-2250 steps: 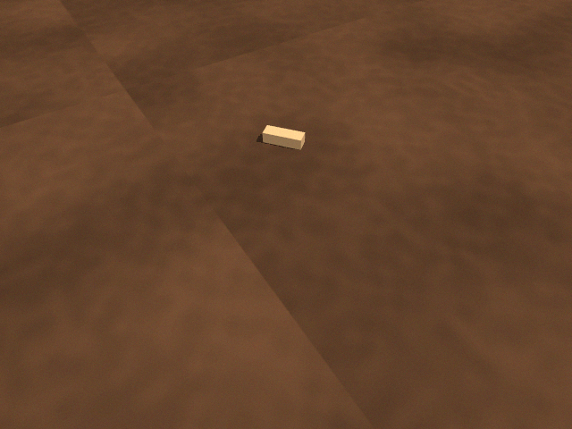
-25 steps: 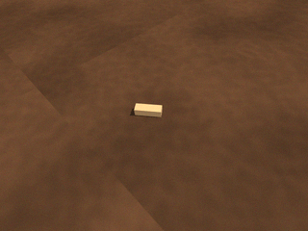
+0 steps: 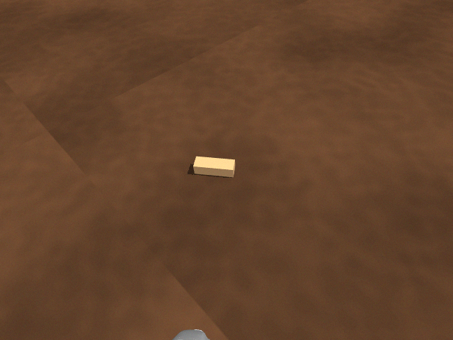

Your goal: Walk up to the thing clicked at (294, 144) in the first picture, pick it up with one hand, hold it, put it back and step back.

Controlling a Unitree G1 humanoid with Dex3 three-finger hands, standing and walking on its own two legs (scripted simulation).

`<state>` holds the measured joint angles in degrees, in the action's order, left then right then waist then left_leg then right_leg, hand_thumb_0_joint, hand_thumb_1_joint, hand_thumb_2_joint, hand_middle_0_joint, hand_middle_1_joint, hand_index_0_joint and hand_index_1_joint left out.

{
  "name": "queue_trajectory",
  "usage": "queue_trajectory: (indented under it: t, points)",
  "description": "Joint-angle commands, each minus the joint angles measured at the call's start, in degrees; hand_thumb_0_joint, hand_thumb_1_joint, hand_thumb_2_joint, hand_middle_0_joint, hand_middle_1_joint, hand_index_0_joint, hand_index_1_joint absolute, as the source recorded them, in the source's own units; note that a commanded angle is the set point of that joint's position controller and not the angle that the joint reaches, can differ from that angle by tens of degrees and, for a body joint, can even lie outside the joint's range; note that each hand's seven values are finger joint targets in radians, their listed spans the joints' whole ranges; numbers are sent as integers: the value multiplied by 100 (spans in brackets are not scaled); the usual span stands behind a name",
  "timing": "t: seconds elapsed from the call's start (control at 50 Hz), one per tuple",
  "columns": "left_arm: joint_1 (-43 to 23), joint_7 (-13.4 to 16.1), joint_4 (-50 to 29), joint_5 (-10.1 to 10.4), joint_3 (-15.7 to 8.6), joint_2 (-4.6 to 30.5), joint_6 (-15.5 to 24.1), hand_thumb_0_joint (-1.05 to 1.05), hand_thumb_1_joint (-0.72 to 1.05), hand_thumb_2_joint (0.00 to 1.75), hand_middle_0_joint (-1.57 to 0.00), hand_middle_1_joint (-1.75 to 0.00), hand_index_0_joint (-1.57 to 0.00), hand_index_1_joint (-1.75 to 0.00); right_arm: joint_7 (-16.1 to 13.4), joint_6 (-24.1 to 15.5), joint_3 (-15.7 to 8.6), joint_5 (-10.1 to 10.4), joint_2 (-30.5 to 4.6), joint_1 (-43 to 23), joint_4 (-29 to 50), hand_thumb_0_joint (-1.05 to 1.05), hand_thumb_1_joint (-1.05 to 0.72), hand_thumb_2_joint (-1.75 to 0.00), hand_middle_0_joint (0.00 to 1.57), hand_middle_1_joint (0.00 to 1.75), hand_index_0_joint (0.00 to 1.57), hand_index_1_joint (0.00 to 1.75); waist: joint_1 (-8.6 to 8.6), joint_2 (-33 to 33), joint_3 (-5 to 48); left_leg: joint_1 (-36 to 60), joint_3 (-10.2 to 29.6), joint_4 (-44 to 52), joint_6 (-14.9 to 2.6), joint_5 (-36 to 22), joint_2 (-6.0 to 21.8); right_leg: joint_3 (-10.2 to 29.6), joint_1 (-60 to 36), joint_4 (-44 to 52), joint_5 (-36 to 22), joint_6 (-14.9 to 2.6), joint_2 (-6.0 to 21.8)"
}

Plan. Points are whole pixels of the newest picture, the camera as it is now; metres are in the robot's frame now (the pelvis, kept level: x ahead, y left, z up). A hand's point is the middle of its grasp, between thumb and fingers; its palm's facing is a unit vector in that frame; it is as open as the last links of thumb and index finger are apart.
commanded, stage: step back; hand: left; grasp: from above
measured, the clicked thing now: (214, 166) +1.09 +0.17 -0.73
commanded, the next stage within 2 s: stand in 0.34 s
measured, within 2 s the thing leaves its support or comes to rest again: neither
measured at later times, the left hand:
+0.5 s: hand out of the picture +0.13 +0.28 -0.14, palm faces -0.02 -0.94 -0.35, open 7.4 cm
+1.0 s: hand out of the picture +0.10 +0.27 -0.14, palm faces -0.05 -0.94 -0.35, open 7.4 cm
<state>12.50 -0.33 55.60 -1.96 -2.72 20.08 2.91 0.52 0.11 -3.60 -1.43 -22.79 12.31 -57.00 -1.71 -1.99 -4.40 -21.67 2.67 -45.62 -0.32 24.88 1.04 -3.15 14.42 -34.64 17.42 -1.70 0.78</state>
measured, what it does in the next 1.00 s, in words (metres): steps on the spot: left foot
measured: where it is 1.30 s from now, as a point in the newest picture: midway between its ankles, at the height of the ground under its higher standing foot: outside the picture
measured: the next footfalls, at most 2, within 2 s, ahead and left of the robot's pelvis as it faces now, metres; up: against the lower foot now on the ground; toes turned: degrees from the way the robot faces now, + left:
left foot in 0.06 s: +0.10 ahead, +0.15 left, +0.00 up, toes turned +1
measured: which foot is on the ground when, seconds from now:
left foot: up 0.00-0.04, down 0.06-1.00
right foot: down 0.00-1.00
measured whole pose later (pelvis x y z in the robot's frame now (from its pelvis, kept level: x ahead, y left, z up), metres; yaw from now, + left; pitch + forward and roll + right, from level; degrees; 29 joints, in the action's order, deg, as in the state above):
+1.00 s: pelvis +0.03 +0.01 +0.02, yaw -1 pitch -2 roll +0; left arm 6.2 -0.5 66.3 -0.5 -0.1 20.3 0.8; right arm 0.6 -0.6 -0.5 -0.8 -19.9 6.1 -66.4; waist 0.2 -0.4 -3.4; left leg -9.2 -1.1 -18.7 1.7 7.2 2.5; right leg -1.9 5.8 -19.4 11.3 0.3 0.9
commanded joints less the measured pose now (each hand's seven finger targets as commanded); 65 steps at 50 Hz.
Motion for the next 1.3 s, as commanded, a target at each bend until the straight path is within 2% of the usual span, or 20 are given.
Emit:
queue_trajectory:
  t: [0.0, 0.02, 0.04, 0.06, 0.08, 0.1, 0.14, 0.18, 0.2, 0.28, 0.3, 0.32, 0.34, 0.46, 0.74, 0.82, 0.86, 0.98, 1.12, 1.28]
  points:
    - [-523, 112, -423, 117, -334, 1563, 46, 0, 90, 90, -20, -30, -20, -30, -63, -147, -163, -9, -745, 119, 161, 0, -90, -90, 20, 30, 20, 30, 245, 938, 458, 1005, -504, 1603, -8, -1147, -68, 954, 292, 514, -2109, -586, 1124]
    - [-439, 118, -407, 142, -275, 1428, 9, 0, 90, 90, -20, -30, -20, -30, -93, -170, -179, -28, -789, 56, 147, 0, -90, -90, 20, 30, 20, 30, 228, 754, 513, 1182, -312, 1831, -78, -1754, -1, 840, 287, 234, -2305, -374, 949]
    - [-421, 115, -456, 155, -215, 1267, -15, 0, 90, 90, -20, -30, -20, -30, -123, -189, -213, -66, -974, 41, 163, 0, -90, -90, 20, 30, 20, 30, 216, 412, 695, 1356, 204, 1907, -237, -2279, 446, 795, 403, 28, -1957, -197, 801]
    - [-276, 114, -408, 206, -185, 1153, -68, 0, 90, 90, -20, -30, -20, -30, -135, -215, -211, -49, -1226, -339, 272, 0, -90, -90, 20, 30, 20, 30, 33, -109, 778, 1041, 1032, 2096, -531, -2126, 1079, 620, 333, -95, -913, 24, 364]
    - [-291, 125, -251, 242, -227, 1284, -114, 0, 90, 90, -20, -30, -20, -30, -114, -187, -223, 29, -1410, -630, 298, 0, -90, -90, 20, 30, 20, 30, -18, -280, 755, 405, 1170, 2116, -914, -1785, 1318, 345, -245, -287, 244, 51, 86]
    - [-328, 134, -172, 191, -212, 1244, -119, 0, 90, 90, -20, -30, -20, -30, -103, -165, -181, 22, -1313, -740, 243, 0, -90, -90, 20, 30, 20, 30, -31, -206, 621, 176, 1099, 2184, -862, -1592, 1320, 353, -453, -47, 465, 17, 68]
    - [-390, 122, -55, 133, -195, 1272, -94, 0, 90, 90, -20, -30, -20, -30, -104, -137, -105, 22, -1162, -903, 172, 0, -90, -90, 20, 30, 20, 30, -29, -296, 544, 128, 776, 2188, -521, -1266, 998, 507, -559, 388, -54, -68, 260]
    - [-399, 103, 48, 146, -198, 1398, -66, 0, 90, 90, -20, -30, -20, -30, -100, -130, -53, 45, -1061, -979, 82, 0, -90, -90, 20, 30, 20, 30, 15, -236, 448, 295, 516, 2094, -296, -1075, 718, 785, -386, 654, -451, -123, 455]
    - [-471, 104, 91, 149, -199, 1418, -51, 0, 90, 90, -20, -30, -20, -30, -93, -132, -34, 46, -1033, -1011, 40, 0, -90, -90, 20, 30, 20, 30, 50, -215, 476, 449, 456, 2054, -254, -1242, 686, 838, -367, 739, -657, -134, 531]
    - [-572, 139, 244, 153, -198, 1441, -2, 0, 90, 90, -20, -30, -20, -30, -87, -152, -19, 99, -940, -1050, -111, 0, -90, -90, 20, 30, 20, 30, 103, 116, 990, 1113, 102, 1697, -280, -2827, 643, 803, -711, 831, -2069, -84, 649]
    - [-687, 140, 240, 157, -203, 1446, -8, 0, 90, 90, -20, -30, -20, -30, -94, -136, -14, 95, -903, -1023, -165, 0, -90, -90, 20, 30, 20, 30, 135, 192, 960, 1142, 67, 1730, -253, -2828, 621, 849, -670, 876, -2049, -81, 689]
    - [-710, 103, 341, 200, -28, 1194, -28, 0, 90, 90, -20, -30, -20, -30, -71, -196, 67, 112, -908, -871, -195, 0, -90, -90, 20, 30, 20, 30, 212, 139, 902, 1368, 297, 2101, -239, -2872, 694, 760, -627, 1003, -1877, 0, 599]
    - [-808, 90, 357, 209, -22, 1193, -43, 0, 90, 90, -20, -30, -20, -30, -58, -228, 66, 100, -928, -948, -248, 0, -90, -90, 20, 30, 20, 30, 182, 94, 794, 1353, 353, 2268, -213, -2864, 754, 712, -636, 1060, -1641, 41, 568]
    - [-899, 71, 567, 178, 16, 1222, -66, 0, 90, 90, -20, -30, -20, -30, -65, -261, 93, 100, -930, -1175, -342, 0, -90, -90, 20, 30, 20, 30, 134, 52, 799, 1604, 264, 2556, -129, -3085, 771, 661, -900, 1412, -1731, 113, 609]
    - [-1022, 40, 731, 135, 26, 1261, -58, 0, 90, 90, -20, -30, -20, -30, -30, -212, 103, 88, -886, -1250, -481, 0, -90, -90, 20, 30, 20, 30, 157, 137, 474, 1428, 166, 3013, -6, -1612, 667, 738, -724, 2028, -732, 95, 670]
    - [-984, 43, 738, 134, 17, 1287, -55, 0, 90, 90, -20, -30, -20, -30, -17, -204, 105, 85, -884, -1163, -502, 0, -90, -90, 20, 30, 20, 30, 165, 201, 442, 1456, 204, 3033, 5, -1444, 646, 767, -567, 2095, -428, 97, 674]
    - [-985, 43, 742, 133, 17, 1256, -60, 0, 90, 90, -20, -30, -20, -30, -29, -218, 109, 85, -926, -1123, -512, 0, -90, -90, 20, 30, 20, 30, 170, 118, 549, 1403, 218, 3014, -18, -1716, 690, 745, -774, 2006, -825, 88, 692]
    - [-949, 39, 718, 145, 23, 1263, -73, 0, 90, 90, -20, -30, -20, -30, -34, -206, 144, 77, -906, -991, -544, 0, -90, -90, 20, 30, 20, 30, 181, 185, 496, 1408, 215, 3026, 8, -1572, 662, 756, -612, 2041, -574, 87, 676]
    - [-849, 38, 726, 149, 45, 1228, -76, 0, 90, 90, -20, -30, -20, -30, -51, -213, 171, 86, -956, -920, -566, 0, -90, -90, 20, 30, 20, 30, 183, 131, 636, 1503, 185, 2897, -28, -2057, 703, 748, -750, 1991, -1098, 87, 704]
    - [-886, 46, 712, 153, 28, 1282, -81, 0, 90, 90, -20, -30, -20, -30, -61, -205, 203, 84, -913, -866, -559, 0, -90, -90, 20, 30, 20, 30, 194, 233, 600, 1496, 156, 2875, -23, -2238, 708, 727, -796, 1964, -1225, 91, 714]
